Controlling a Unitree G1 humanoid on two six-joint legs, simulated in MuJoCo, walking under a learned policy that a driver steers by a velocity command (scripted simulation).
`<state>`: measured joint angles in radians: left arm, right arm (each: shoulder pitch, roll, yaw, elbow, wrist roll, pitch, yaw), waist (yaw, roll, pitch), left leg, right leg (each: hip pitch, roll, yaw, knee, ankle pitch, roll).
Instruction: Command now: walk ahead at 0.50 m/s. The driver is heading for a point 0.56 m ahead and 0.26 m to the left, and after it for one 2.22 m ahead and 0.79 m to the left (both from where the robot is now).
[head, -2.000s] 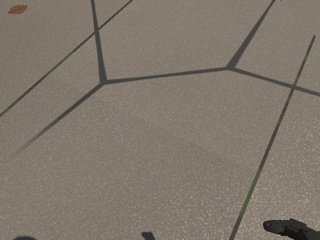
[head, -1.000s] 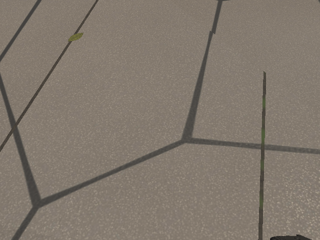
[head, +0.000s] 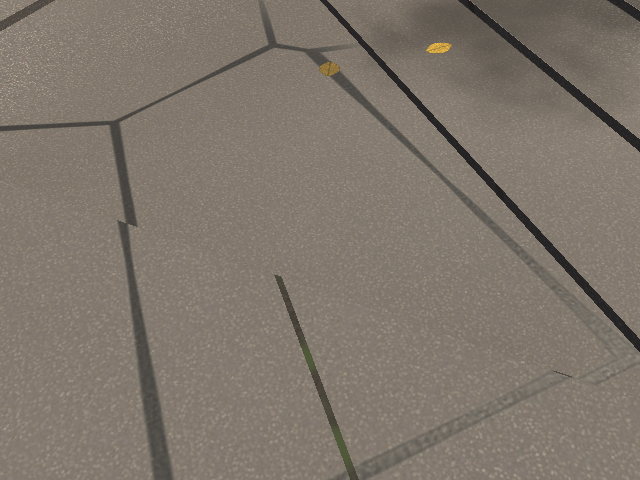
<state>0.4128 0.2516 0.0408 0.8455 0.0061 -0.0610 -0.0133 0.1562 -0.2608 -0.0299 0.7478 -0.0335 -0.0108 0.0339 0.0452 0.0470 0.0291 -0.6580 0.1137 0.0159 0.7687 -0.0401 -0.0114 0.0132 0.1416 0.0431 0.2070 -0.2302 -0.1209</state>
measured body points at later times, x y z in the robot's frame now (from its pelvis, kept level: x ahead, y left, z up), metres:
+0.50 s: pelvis +0.28 +0.06 +0.00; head +0.31 +0.08 +0.45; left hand +0.40 +0.33 -0.11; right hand +0.34 -0.21 -0.12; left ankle +0.23 +0.11 -0.74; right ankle +0.45 -0.09 -0.68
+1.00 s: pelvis +0.51 +0.08 +0.00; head +0.55 +0.08 +0.45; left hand +0.42 +0.34 -0.11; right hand +0.78 -0.07 -0.11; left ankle +0.53 +0.22 -0.68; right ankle +0.54 -0.02 -0.74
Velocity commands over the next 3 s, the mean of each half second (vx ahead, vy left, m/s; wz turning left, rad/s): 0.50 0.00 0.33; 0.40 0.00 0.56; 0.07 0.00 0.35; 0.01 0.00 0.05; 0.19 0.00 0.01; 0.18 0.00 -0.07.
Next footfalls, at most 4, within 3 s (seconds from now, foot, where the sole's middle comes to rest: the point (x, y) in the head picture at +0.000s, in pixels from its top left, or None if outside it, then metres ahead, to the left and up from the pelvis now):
0.18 left None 0.27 0.12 -0.78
0.68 right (361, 433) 0.58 0.00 -0.78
1.16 left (243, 421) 0.60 0.25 -0.78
1.54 right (331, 397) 0.66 0.06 -0.78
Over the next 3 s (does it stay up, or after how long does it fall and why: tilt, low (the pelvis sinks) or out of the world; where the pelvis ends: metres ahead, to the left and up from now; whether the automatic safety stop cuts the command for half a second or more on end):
stays up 0.76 0.34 -0.01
